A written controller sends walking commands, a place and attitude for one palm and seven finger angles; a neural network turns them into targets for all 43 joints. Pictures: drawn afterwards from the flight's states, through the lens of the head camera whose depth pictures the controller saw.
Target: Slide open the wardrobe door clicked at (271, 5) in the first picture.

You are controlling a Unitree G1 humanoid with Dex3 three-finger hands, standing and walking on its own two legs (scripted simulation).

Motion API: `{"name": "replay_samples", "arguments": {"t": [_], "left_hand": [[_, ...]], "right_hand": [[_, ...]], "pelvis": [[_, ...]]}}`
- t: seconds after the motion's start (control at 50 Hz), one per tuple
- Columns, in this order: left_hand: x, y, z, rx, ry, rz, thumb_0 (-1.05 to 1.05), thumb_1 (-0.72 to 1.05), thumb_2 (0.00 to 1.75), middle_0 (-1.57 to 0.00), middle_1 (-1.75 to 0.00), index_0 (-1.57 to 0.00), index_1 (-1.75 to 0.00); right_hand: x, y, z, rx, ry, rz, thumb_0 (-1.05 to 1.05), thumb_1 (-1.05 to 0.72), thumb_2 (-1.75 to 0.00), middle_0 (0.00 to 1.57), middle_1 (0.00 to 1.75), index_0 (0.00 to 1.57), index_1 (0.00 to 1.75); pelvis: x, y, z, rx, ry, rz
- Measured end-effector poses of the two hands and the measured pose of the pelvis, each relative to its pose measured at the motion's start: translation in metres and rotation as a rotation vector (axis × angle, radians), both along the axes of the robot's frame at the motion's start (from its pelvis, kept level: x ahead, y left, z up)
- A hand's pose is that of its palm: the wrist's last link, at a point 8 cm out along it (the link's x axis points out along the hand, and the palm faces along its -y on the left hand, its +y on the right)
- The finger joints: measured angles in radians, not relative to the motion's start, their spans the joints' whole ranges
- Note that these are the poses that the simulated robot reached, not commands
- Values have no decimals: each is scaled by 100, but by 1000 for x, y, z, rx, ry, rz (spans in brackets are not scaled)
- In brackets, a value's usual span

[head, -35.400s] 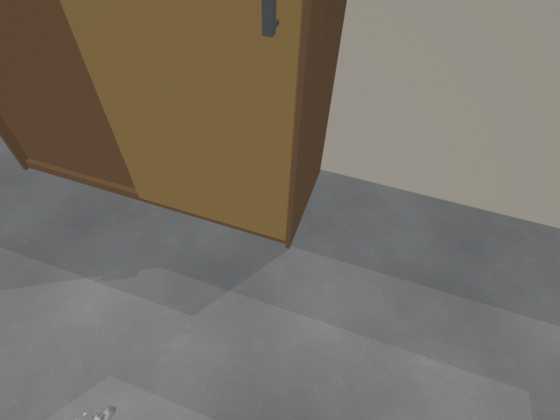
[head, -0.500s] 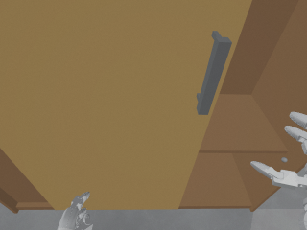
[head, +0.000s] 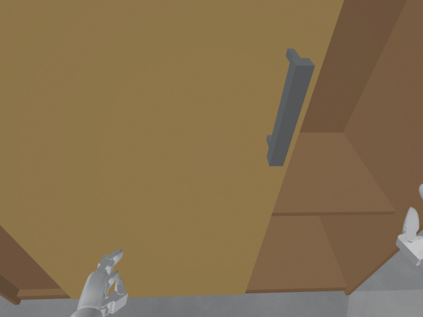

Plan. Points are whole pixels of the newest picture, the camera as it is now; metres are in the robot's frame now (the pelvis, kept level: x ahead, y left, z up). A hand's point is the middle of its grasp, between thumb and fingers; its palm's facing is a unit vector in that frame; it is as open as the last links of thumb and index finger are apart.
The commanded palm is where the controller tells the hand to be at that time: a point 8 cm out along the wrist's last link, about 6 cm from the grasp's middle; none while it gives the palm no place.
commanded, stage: draw the hand back to the body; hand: right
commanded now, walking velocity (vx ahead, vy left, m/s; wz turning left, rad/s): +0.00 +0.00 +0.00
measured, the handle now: (282, 111) +0.38 -0.13 +0.24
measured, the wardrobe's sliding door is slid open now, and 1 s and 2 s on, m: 0.47 0.47 0.47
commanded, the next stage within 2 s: step back with the hand held close in 0.22 s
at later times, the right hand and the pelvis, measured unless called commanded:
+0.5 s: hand (401, 224) +0.20 -0.27 +0.17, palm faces +0.47 +0.78 -0.41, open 7.4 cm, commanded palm +0.14 -0.30 +0.17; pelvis -0.01 +0.00 +0.00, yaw +1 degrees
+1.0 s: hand out of the picture +0.10 -0.28 +0.16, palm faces +0.50 +0.75 -0.44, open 7.4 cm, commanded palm +0.04 -0.31 +0.17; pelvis -0.10 -0.01 -0.02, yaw -1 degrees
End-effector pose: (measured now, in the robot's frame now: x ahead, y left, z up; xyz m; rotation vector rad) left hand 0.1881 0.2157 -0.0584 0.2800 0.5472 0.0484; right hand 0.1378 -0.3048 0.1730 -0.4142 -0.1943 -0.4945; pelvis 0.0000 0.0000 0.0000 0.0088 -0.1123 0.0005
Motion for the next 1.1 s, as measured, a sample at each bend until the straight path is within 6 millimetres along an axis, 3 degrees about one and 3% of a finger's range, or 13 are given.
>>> {"name": "replay_samples", "arguments": {"t": [0.16, 0.38, 0.48, 0.62, 0.74, 0.94, 1.1], "left_hand": [[2, -1, -2, -15, 4, -5, 2, 90, 90, -20, -30, -20, -30], [-11, 7, -10, -15, 45, 24, 2, 90, 90, -20, -30, -20, -30], [-19, 14, -11, 0, 87, 56, 2, 90, 90, -20, -30, -20, -30], [-43, 19, -10, -4, 86, 154, 2, 90, 90, -20, -30, -20, -30], [-75, 17, -14, -5, 101, 182, 2, 90, 90, -20, -30, -20, -30], [-129, 13, -29, 4, 121, 153, 2, 90, 90, -20, -30, -20, -30], [-157, 11, -38, 8, 118, 96, 2, 90, 90, -20, -30, -20, -30]], "right_hand": [[4, 5, 4, -6, -5, 6, 2, -87, -89, 21, 31, 21, 32], [7, 7, 4, -20, 11, 13, 2, -89, -89, 21, 30, 21, 31], [15, -1, 13, -92, -23, 26, 2, -89, -89, 21, 30, 21, 31], [15, 6, 6, -149, 43, 136, 2, -89, -89, 21, 30, 21, 31], [-7, 3, 7, -186, 28, 148, 2, -89, -89, 21, 30, 21, 31], [-63, -6, 6, -195, -71, 66, 2, -89, -89, 21, 30, 21, 31], [-106, -5, 10, -228, -143, 24, 2, -89, -89, 21, 30, 21, 31]], "pelvis": [[2, 4, 0, 1, 0, -1], [1, 7, 0, 3, 7, 4], [-8, 2, -1, 6, 68, 18], [-27, -10, -4, -18, 104, 50], [-48, -12, -8, -23, 101, 50], [-88, -12, -18, -6, 88, 15], [-118, -5, -24, -2, 77, -58]]}}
